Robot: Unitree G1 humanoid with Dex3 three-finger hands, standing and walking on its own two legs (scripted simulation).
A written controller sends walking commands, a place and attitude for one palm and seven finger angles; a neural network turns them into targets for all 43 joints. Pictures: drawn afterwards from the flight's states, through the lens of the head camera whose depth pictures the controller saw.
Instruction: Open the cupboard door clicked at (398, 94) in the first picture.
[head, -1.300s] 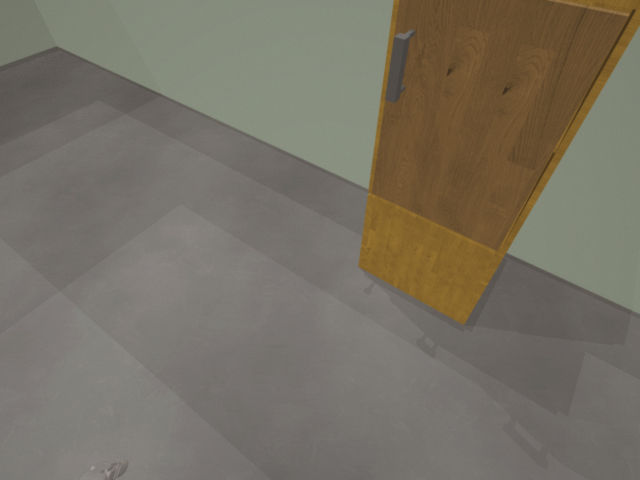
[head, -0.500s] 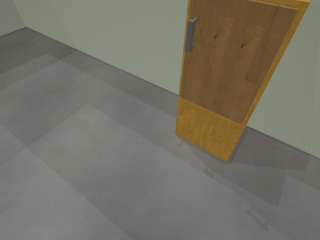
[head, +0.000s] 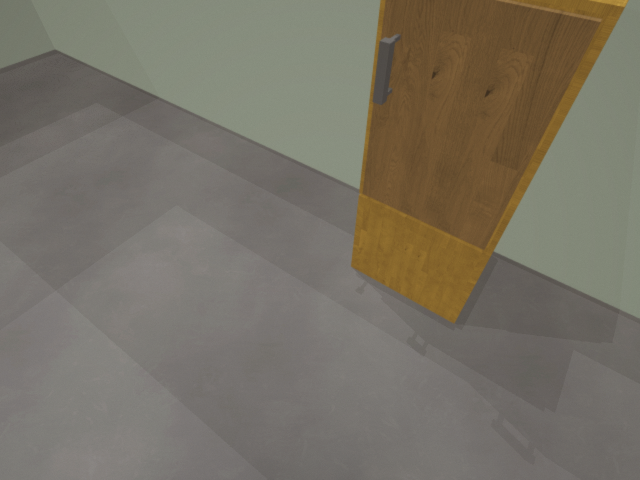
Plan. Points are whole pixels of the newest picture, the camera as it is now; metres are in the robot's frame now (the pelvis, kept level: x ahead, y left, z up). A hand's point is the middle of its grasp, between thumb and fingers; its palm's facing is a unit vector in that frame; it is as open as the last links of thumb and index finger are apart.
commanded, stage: look at it before walking up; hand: left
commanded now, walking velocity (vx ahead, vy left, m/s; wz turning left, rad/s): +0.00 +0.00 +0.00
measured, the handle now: (387, 69) +0.95 -0.10 +0.07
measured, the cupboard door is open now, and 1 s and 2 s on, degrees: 0 0 0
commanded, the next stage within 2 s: turn to face it in 0.14 s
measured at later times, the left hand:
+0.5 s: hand out of the picture +0.07 +0.23 -0.17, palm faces -0.08 -0.95 -0.30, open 7.4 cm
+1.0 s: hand out of the picture +0.07 +0.21 -0.18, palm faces -0.24 -0.94 -0.25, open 7.4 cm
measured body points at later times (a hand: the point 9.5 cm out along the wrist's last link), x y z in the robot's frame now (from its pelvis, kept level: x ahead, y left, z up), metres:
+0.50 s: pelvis -0.01 +0.00 -0.01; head +0.02 +0.00 +0.44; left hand +0.07 +0.28 -0.15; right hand +0.06 -0.27 -0.15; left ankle +0.00 +0.13 -0.75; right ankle +0.00 -0.11 -0.75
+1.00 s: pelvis -0.04 +0.02 -0.01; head +0.00 +0.02 +0.44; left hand +0.08 +0.26 -0.16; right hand +0.00 -0.26 -0.14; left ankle -0.03 +0.15 -0.74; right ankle +0.00 -0.11 -0.75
